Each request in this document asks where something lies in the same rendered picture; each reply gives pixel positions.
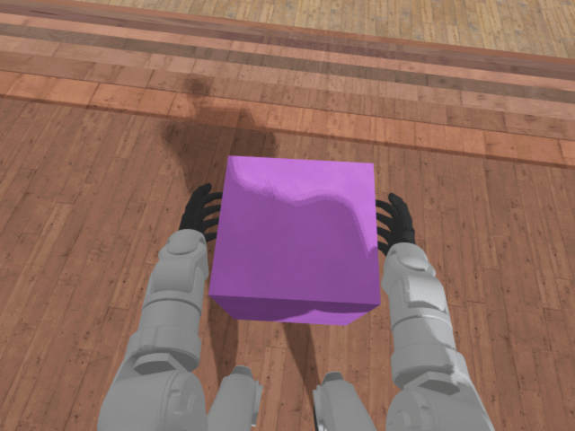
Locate right robot forearm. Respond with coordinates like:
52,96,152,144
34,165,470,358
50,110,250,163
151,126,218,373
381,242,495,430

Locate carton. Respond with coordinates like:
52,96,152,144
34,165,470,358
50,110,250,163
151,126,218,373
208,155,381,326

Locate robot right upper arm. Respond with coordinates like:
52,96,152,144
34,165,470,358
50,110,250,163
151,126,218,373
385,386,495,431

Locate robot left upper arm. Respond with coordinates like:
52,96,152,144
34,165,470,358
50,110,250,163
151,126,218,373
98,369,208,431

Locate robot left thigh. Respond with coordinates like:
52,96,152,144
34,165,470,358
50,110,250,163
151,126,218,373
207,374,263,431

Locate robot right shin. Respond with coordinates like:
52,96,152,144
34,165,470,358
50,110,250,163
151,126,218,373
321,371,355,390

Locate robot right hand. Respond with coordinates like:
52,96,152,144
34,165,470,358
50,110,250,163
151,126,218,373
376,193,416,256

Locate robot left hand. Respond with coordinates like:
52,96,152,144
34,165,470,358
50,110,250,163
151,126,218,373
179,183,223,243

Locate left robot forearm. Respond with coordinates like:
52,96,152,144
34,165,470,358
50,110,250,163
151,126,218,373
97,229,208,431

